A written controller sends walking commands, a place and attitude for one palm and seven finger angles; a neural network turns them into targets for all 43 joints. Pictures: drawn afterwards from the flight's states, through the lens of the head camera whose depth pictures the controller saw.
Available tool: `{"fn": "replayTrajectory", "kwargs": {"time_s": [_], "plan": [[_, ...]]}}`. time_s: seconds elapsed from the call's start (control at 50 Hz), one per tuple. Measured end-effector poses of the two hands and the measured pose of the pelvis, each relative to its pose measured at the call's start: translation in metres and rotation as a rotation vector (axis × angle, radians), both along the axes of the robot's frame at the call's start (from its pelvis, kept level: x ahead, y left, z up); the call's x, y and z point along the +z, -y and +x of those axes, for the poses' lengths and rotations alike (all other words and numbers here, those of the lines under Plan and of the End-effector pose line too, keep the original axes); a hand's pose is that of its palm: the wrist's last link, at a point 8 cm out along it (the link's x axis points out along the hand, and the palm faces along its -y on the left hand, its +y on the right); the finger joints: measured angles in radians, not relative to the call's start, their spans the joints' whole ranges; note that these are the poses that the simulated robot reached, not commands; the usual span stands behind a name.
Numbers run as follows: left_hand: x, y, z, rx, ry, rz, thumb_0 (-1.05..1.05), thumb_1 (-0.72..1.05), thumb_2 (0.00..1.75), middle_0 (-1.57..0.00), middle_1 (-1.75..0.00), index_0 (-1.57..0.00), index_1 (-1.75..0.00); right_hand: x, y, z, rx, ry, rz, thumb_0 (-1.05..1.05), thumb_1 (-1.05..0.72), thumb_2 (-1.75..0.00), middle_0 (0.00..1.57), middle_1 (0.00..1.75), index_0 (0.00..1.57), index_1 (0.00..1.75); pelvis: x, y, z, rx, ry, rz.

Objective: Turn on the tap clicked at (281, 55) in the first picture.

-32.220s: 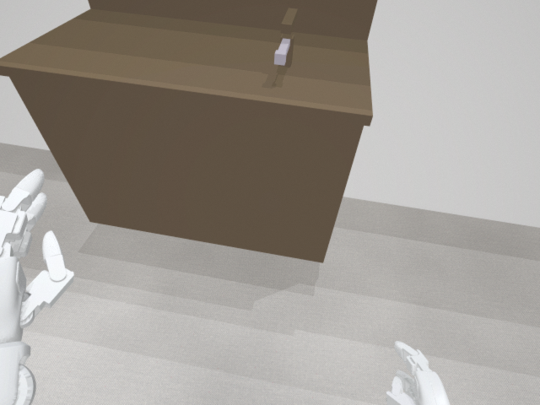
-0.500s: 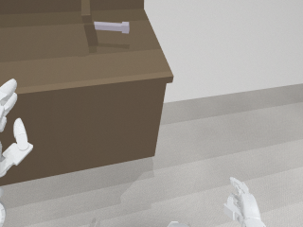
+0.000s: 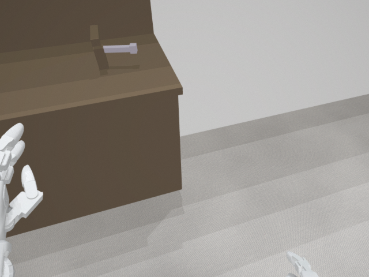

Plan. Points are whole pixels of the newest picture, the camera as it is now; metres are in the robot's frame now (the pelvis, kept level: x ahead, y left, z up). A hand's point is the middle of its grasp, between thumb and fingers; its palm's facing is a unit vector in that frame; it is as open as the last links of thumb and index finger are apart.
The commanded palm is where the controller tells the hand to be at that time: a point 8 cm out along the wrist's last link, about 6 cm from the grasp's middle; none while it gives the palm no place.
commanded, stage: stop stepping back and stand still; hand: left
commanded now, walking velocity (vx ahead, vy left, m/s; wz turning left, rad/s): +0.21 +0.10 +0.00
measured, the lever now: (133, 48) +0.86 +0.22 +0.11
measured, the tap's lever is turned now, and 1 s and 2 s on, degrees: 76 76 76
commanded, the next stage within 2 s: stand and check the lever's angle in 0.52 s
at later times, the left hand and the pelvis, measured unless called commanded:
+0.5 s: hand (42, 214) +0.18 +0.22 +0.16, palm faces +0.40 -0.82 -0.40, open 7.4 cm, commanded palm +0.13 +0.27 +0.17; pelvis -0.02 -0.02 +0.00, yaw +1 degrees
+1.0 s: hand (28, 197) +0.22 +0.26 +0.15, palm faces +0.39 -0.83 -0.39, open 7.4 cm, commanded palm +0.16 +0.30 +0.17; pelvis +0.00 +0.02 +0.00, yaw +0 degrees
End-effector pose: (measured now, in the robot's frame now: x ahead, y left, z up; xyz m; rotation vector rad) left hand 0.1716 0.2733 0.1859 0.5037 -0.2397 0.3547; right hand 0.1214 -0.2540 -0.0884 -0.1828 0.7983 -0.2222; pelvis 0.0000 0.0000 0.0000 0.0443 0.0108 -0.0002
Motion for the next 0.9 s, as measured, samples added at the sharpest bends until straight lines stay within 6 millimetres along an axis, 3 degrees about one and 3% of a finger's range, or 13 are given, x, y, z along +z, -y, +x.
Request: {"fn": "replayTrajectory", "kwargs": {"time_s": [0.12, 0.24, 0.36, 0.48, 0.68, 0.9], "plan": [[-0.015, -0.018, -0.022, 0.049, 0.034, -0.049, 0.01, 0.89, 0.89, -0.21, -0.3, -0.21, -0.3, -0.002, 0.018, -0.027, -0.018, -0.009, -0.087, 0.01, -0.91, -0.9, 0.2, 0.3, 0.2, 0.3, -0.01, -0.008, -0.018, 0.031, 0.021, -0.026], [-0.015, -0.016, -0.035, 0.088, 0.011, -0.02, 0.02, 0.89, 0.89, -0.21, -0.3, -0.21, -0.3, -0.01, -0.003, -0.032, 0.015, 0.03, -0.017, 0.01, -0.91, -0.9, 0.2, 0.3, 0.19, 0.3, -0.011, -0.001, -0.025, 0.024, 0.041, -0.015], [-0.006, 0.006, -0.033, 0.075, 0.062, -0.002, 0.02, 0.9, 0.89, -0.21, -0.3, -0.2, -0.3, -0.03, -0.023, -0.016, 0.102, 0.011, 0.073, 0.01, -0.91, -0.9, 0.2, 0.3, 0.2, 0.3, -0.017, 0.014, -0.028, 0.034, 0.049, -0.037], [-0.009, 0.016, -0.029, 0.027, 0.006, -0.035, 0.02, 0.89, 0.89, -0.21, -0.3, -0.21, -0.3, -0.012, -0.023, 0.004, 0.111, 0.028, 0.086, 0.01, -0.91, -0.9, 0.21, 0.3, 0.2, 0.3, -0.005, 0.016, -0.025, 0.023, 0.047, -0.016], [-0.015, -0.01, -0.019, 0.037, 0.014, -0.042, 0.02, 0.89, 0.89, -0.21, -0.3, -0.21, -0.3, 0.01, -0.015, 0.038, 0.106, 0.087, -0.021, 0.01, -0.91, -0.9, 0.2, 0.3, 0.2, 0.3, -0.008, 0.0, -0.012, 0.017, 0.051, -0.048], [-0.017, -0.024, 0.002, 0.029, -0.012, -0.06, 0.02, 0.9, 0.89, -0.21, -0.3, -0.21, -0.3, 0.014, -0.048, 0.055, 0.125, 0.104, 0.011, 0.01, -0.91, -0.9, 0.2, 0.3, 0.2, 0.3, -0.004, -0.017, -0.001, 0.01, 0.021, -0.059]]}}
